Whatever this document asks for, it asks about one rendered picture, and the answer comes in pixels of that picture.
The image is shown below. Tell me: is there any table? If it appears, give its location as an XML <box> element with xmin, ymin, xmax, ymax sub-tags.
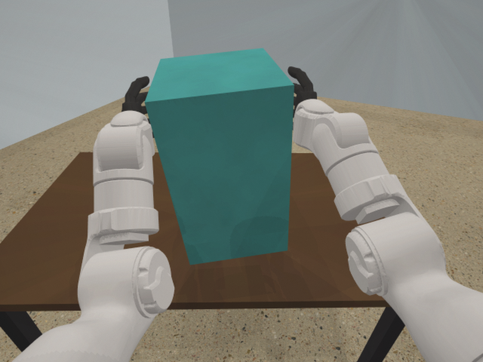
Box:
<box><xmin>0</xmin><ymin>152</ymin><xmax>405</xmax><ymax>362</ymax></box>

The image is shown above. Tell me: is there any robot left hand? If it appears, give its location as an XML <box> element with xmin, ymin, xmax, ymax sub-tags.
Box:
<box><xmin>122</xmin><ymin>76</ymin><xmax>155</xmax><ymax>138</ymax></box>

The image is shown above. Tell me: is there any robot right hand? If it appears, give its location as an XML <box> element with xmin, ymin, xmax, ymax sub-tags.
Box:
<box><xmin>288</xmin><ymin>66</ymin><xmax>317</xmax><ymax>124</ymax></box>

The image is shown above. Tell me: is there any robot left forearm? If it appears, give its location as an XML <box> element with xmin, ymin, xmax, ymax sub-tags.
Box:
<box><xmin>78</xmin><ymin>111</ymin><xmax>159</xmax><ymax>306</ymax></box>

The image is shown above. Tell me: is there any carton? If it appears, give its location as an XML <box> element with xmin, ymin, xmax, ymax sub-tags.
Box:
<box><xmin>144</xmin><ymin>48</ymin><xmax>294</xmax><ymax>265</ymax></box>

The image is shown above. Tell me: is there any right robot upper arm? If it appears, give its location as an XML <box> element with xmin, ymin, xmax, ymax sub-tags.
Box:
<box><xmin>346</xmin><ymin>212</ymin><xmax>483</xmax><ymax>362</ymax></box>

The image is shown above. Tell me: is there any robot right forearm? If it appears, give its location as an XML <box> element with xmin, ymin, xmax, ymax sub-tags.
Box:
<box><xmin>293</xmin><ymin>99</ymin><xmax>446</xmax><ymax>270</ymax></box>

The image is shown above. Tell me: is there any left robot upper arm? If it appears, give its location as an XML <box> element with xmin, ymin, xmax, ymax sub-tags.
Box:
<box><xmin>11</xmin><ymin>246</ymin><xmax>174</xmax><ymax>362</ymax></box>

